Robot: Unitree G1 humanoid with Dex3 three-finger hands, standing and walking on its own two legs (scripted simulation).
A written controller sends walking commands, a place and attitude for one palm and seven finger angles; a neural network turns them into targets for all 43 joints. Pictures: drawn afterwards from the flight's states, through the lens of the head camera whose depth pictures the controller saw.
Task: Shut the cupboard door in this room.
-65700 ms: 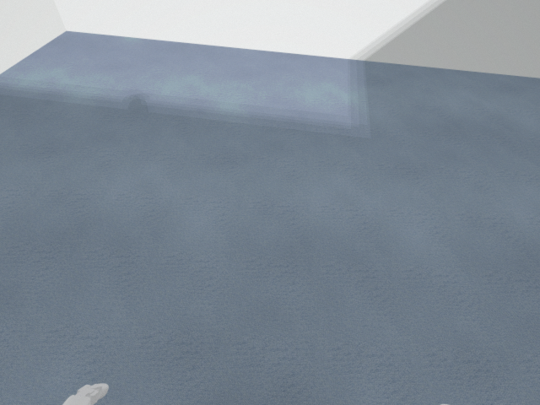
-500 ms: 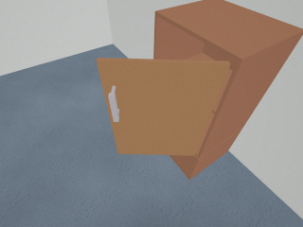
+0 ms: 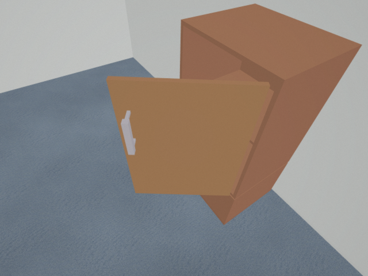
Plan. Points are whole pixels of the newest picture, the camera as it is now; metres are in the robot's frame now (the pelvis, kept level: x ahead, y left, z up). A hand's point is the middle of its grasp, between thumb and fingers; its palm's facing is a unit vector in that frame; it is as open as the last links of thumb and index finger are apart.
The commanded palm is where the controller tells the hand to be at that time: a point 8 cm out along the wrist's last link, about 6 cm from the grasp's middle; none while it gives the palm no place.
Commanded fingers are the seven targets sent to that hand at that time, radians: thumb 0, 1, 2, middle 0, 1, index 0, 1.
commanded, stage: shuffle to correct the standing spot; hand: left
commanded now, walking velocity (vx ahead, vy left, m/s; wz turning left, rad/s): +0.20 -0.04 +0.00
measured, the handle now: (130, 133) +0.51 +0.20 -0.02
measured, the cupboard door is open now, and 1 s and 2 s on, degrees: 55 55 55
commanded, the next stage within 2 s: come to a stop and stand still in 0.14 s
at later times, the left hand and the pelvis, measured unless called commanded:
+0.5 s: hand out of the picture +0.05 +0.17 -0.18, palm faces +0.04 -0.99 -0.16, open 7.3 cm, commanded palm none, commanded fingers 0.00 0.90 0.90 -0.20 -0.30 -0.20 -0.30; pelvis +0.07 +0.01 +0.00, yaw +0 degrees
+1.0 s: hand out of the picture +0.10 +0.17 -0.17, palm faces +0.03 -0.97 -0.23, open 7.3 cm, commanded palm none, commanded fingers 0.00 0.90 0.90 -0.20 -0.30 -0.20 -0.30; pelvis +0.04 -0.01 -0.01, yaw +0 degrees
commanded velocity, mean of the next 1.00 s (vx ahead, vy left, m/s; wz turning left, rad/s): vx -0.01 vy -0.02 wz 0.00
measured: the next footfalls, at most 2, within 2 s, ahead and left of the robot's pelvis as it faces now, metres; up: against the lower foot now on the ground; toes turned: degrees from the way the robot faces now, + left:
none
